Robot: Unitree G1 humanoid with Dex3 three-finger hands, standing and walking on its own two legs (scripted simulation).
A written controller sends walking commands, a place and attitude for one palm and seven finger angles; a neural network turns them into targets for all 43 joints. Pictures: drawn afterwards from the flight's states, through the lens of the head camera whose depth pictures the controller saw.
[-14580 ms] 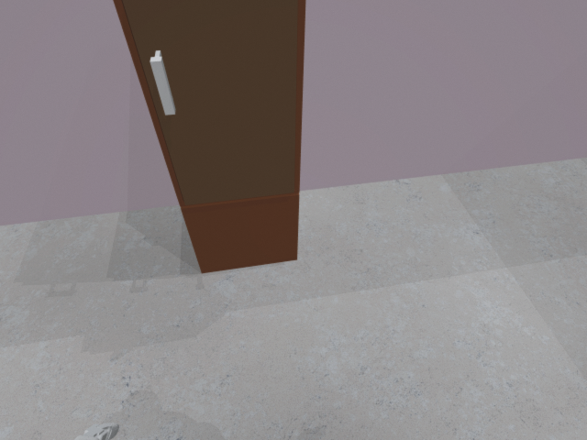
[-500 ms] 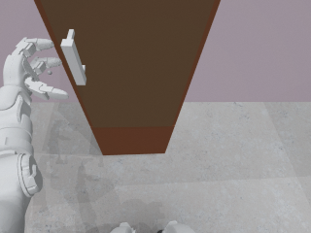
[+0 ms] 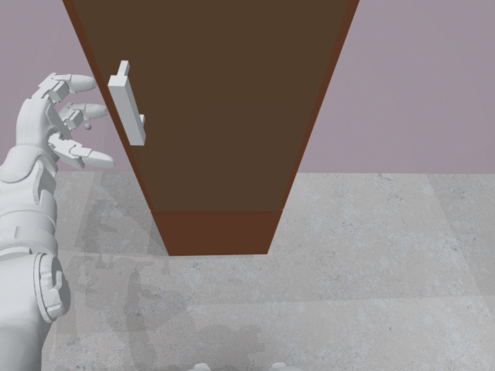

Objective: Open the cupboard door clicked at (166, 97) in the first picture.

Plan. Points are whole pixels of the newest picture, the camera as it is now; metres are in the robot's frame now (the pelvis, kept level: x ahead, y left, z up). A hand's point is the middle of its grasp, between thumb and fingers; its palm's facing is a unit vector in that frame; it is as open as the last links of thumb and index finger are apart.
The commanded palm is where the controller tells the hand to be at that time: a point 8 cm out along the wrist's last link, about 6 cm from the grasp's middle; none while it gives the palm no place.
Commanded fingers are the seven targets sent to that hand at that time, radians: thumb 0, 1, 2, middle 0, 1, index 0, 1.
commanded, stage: slide the fingers in behind the handle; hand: left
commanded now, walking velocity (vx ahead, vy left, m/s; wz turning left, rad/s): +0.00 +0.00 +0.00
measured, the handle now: (131, 104) +0.52 +0.18 +0.11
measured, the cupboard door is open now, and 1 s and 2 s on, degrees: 0 0 0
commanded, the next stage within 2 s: close the thumb around the handle in 1.60 s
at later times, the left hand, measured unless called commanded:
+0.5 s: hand (112, 124) +0.47 +0.20 +0.11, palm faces -0.01 -1.00 +0.01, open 14.0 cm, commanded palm +0.44 +0.24 +0.11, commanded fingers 0.00 -0.50 0.30 -0.30 -1.20 -0.30 -1.20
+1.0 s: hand (131, 126) +0.47 +0.17 +0.11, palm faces +0.00 -1.00 +0.00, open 13.9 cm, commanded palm +0.45 +0.21 +0.11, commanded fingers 0.00 -0.50 0.30 -0.30 -1.20 -0.30 -1.20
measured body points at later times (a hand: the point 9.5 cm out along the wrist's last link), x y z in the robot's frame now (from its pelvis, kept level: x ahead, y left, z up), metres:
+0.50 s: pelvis +0.00 +0.00 +0.00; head +0.08 +0.01 +0.44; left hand +0.47 +0.25 +0.11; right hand +0.01 -0.27 -0.11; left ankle -0.01 +0.06 -0.70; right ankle -0.01 -0.10 -0.70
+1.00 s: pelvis -0.01 -0.01 +0.00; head +0.07 +0.00 +0.44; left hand +0.47 +0.23 +0.11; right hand +0.02 -0.28 -0.12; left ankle -0.01 +0.06 -0.70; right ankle -0.01 -0.10 -0.70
